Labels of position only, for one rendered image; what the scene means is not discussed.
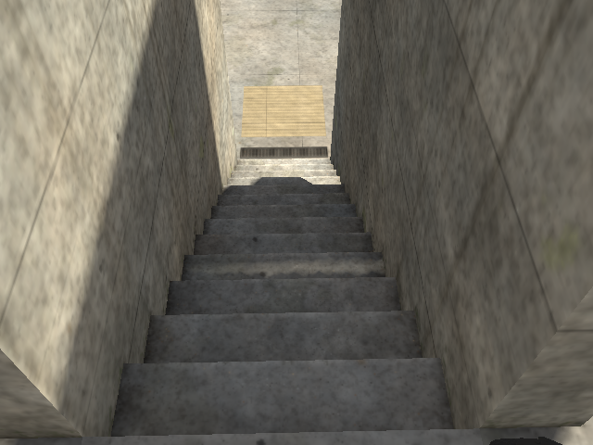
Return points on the stairs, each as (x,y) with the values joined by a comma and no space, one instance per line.
(284,322)

